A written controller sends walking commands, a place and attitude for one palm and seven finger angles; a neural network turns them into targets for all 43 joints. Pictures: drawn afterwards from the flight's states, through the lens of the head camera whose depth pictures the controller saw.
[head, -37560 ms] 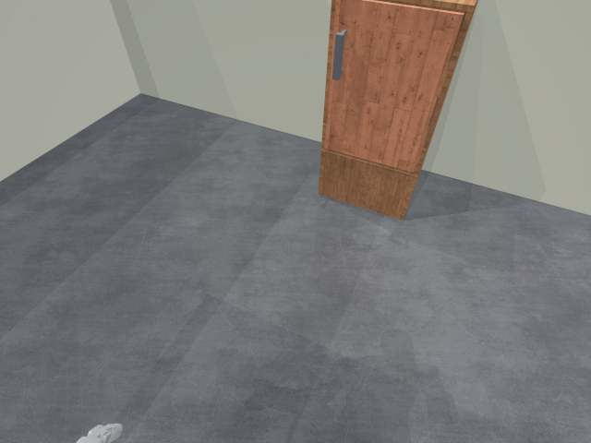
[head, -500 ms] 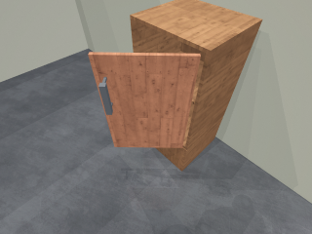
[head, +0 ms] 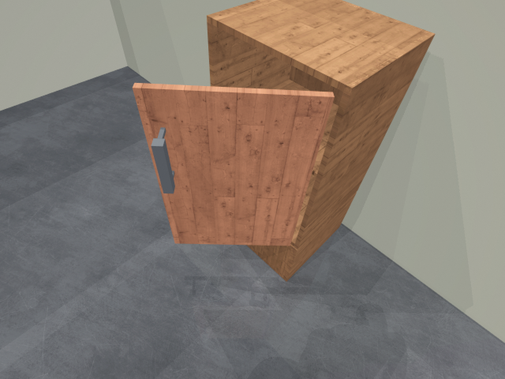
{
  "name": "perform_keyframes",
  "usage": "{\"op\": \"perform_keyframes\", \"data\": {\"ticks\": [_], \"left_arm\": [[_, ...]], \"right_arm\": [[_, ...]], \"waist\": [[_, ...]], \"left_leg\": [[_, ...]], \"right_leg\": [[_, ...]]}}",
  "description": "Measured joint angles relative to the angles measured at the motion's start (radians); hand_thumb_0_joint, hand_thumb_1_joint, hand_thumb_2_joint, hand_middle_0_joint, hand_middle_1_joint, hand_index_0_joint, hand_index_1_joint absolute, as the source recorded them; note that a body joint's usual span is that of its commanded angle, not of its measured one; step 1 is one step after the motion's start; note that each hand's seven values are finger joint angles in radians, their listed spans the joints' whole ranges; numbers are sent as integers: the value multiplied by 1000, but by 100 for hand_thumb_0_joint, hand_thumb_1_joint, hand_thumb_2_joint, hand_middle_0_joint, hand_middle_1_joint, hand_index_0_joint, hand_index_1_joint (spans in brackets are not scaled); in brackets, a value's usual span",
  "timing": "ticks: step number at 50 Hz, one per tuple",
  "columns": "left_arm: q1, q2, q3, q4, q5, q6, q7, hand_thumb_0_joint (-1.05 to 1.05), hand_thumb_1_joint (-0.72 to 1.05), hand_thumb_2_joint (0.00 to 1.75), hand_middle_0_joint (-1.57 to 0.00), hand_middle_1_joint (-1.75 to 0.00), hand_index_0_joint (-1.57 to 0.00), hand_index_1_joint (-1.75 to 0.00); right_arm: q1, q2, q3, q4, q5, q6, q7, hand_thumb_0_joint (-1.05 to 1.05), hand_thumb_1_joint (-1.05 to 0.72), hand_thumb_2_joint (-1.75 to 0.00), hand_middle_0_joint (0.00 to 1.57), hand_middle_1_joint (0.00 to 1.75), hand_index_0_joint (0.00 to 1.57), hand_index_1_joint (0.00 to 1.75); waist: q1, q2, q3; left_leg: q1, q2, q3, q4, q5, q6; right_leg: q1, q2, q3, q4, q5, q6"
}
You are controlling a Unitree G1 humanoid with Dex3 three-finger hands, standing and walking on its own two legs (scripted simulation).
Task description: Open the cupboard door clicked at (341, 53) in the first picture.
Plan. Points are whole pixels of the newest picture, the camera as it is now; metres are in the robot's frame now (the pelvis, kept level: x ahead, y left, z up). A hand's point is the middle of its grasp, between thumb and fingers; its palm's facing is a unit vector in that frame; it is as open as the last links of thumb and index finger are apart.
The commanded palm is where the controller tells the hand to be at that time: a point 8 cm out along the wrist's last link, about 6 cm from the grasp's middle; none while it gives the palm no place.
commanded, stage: come to a stop and stand still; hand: left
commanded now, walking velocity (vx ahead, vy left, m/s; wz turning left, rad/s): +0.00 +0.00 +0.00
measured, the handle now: (165, 161) +0.56 +0.23 -0.03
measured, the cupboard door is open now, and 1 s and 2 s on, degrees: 45 45 45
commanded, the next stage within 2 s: look again from close up in 1.30 s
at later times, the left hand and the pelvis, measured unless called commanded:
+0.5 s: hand out of the picture +0.12 +0.15 -0.17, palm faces +0.05 -0.98 -0.20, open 7.3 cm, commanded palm none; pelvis +0.03 -0.02 +0.00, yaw +2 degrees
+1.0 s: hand out of the picture -0.04 +0.16 -0.16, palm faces +0.04 -0.98 -0.19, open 7.4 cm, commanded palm none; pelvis -0.02 -0.01 +0.01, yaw +1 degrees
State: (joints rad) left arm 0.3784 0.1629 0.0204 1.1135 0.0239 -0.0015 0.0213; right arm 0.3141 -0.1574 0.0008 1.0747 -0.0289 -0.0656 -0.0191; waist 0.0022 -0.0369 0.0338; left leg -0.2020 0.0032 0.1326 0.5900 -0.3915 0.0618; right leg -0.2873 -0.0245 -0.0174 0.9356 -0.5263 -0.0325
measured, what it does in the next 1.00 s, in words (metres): steps on the spot: right foot, then left foot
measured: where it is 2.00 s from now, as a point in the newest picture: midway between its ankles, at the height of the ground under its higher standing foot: outside the picture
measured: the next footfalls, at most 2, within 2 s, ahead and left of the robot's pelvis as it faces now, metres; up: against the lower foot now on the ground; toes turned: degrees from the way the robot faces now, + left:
right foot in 0.26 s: +0.15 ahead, -0.13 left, +0.00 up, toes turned -4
left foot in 0.58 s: +0.05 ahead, +0.10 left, +0.00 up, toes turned +4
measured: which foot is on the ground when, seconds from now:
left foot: down 0.00-0.28, up 0.30-0.56, down 0.58-1.00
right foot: up 0.00-0.24, down 0.26-0.58, up 0.60-0.82, down 0.84-1.00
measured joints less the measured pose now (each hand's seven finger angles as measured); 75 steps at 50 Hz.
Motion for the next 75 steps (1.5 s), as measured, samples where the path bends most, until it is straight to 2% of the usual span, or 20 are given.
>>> {"op": "perform_keyframes", "data": {"ticks": [2,4,8,11,13,16,18,21,25,29,31,33,36,39,42,44,48,70,72,75], "left_arm": [[-33,2,6,-5,0,3,-2,1,91,90,-20,-30,-20,-29],[-76,6,11,-26,-1,4,-5,1,91,90,-20,-30,-20,-29],[-169,5,13,-79,-5,2,3,1,92,90,-20,-30,-19,-29],[-218,5,11,-109,-5,-6,5,1,93,90,-20,-30,-19,-29],[-228,9,8,-126,-3,-16,6,1,92,90,-20,-30,-19,-29],[-244,1,5,-134,-3,-30,14,1,92,90,-20,-30,-19,-29],[-253,-5,0,-137,-1,-27,19,0,92,90,-20,-30,-20,-29],[-259,-12,1,-145,4,-9,23,0,91,90,-20,-30,-20,-29],[-248,-10,11,-158,8,8,22,0,92,90,-21,-30,-20,-30],[-215,11,18,-161,3,28,16,0,92,90,-21,-30,-20,-30],[-197,23,23,-150,-3,48,15,0,92,90,-21,-30,-20,-30],[-175,28,26,-137,-2,62,13,0,92,90,-21,-30,-20,-29],[-143,25,26,-127,1,58,9,0,92,90,-20,-30,-20,-29],[-111,18,20,-114,-1,44,9,1,92,90,-20,-30,-20,-29],[-82,15,10,-94,-4,25,11,1,91,90,-20,-30,-19,-29],[-81,-3,0,-64,-5,16,14,1,91,90,-20,-30,-19,-29],[-64,-24,-21,-35,-8,4,10,1,91,90,-20,-30,-19,-29],[-49,-39,-23,-12,-10,-2,9,1,91,90,-20,-30,-20,-29],[-43,-47,-33,-16,-6,-13,21,1,91,90,-20,-30,-20,-29],[-29,-52,-38,-26,-3,-18,20,1,91,90,-20,-30,-20,-29]], "right_arm": [[18,8,3,-2,-1,-8,-6,0,-91,-89,20,30,20,30],[36,20,8,8,-2,-7,-9,0,-91,-89,20,30,20,30],[58,43,18,35,-1,9,-14,0,-91,-89,20,30,20,30],[60,51,15,48,0,26,-13,0,-91,-89,20,30,20,30],[65,53,8,49,6,36,-12,0,-91,-89,21,30,20,30],[35,38,-13,36,19,57,-13,1,-91,-89,21,30,20,30],[-1,29,-25,23,22,72,-17,1,-91,-89,21,30,20,30],[-53,21,-34,-2,21,84,-14,0,-91,-89,20,30,20,30],[-96,13,-40,-43,14,84,-6,0,-92,-89,20,30,20,30],[-98,7,-41,-71,12,68,-2,0,-92,-89,20,30,20,30],[-84,18,-37,-76,4,67,-2,0,-92,-89,20,30,20,30],[-62,26,-29,-76,-3,70,-5,0,-92,-89,20,30,20,30],[-44,21,-24,-65,-5,77,-13,1,-93,-89,20,30,20,30],[-47,12,-21,-56,-5,77,-14,1,-94,-89,20,30,20,30],[-55,7,-18,-56,3,67,-12,1,-94,-89,20,30,20,30],[-77,-4,-21,-45,11,65,-12,1,-94,-89,21,30,20,30],[-81,-14,-19,-25,15,61,-5,1,-94,-89,20,30,20,30],[25,46,-1,65,7,74,0,0,-91,-89,20,30,20,30],[25,37,-1,51,9,82,8,0,-91,-89,20,30,20,30],[23,18,-6,14,3,85,18,1,-91,-89,20,30,20,30]], "waist": [[-12,9,12],[-15,16,23],[-16,30,50],[-22,38,68],[-23,36,66],[-34,58,66],[-38,59,69],[-32,42,66],[-13,9,47],[-3,-15,24],[1,-34,15],[3,-31,-4],[12,-13,-22],[22,-1,-22],[24,-5,-14],[19,25,8],[0,47,20],[-8,24,-9],[-7,45,-3],[-25,75,-1]], "left_leg": [[32,-1,0,-48,17,0],[65,-5,-2,-103,39,-3],[109,-10,-13,-171,64,-14],[124,-11,-19,-155,42,-27],[119,-12,-19,-100,0,-38],[26,1,-57,111,-102,-49],[-47,-2,-85,258,-175,-54],[-122,5,-101,353,-174,-63],[-145,14,-95,279,-113,-75],[-67,11,-76,37,46,-65],[-59,0,-66,31,67,-45],[-47,-1,-66,-4,79,-33],[-39,-4,-72,-68,119,-25],[-42,-12,-64,-107,150,-22],[-67,-24,-43,-98,156,-27],[-70,-6,-42,-92,160,-36],[-46,2,-52,-130,193,-42],[-58,18,-71,-150,234,-53],[-92,30,-79,-91,190,-60],[-128,33,-95,-21,159,-51]], "right_leg": [[-86,-8,-28,127,15,-7],[-149,-20,-47,139,62,-2],[-188,-32,-57,-42,188,10],[-144,-26,-59,-224,281,10],[-88,-26,-63,-340,393,9],[-90,-13,-77,-308,298,-6],[-89,-13,-86,-306,284,-14],[-86,-15,-88,-332,309,-13],[-98,-21,-83,-355,340,-9],[-125,-28,-75,-321,341,12],[-131,-27,-51,-278,239,21],[-138,-11,-24,-200,158,21],[-121,-1,-1,-114,156,24],[-47,-10,-2,-181,143,34],[63,-23,8,-390,204,39],[74,-5,10,-424,210,40],[91,5,1,-444,245,36],[86,23,-18,-469,284,18],[79,35,-22,-467,285,19],[62,42,-28,-435,266,23]]}}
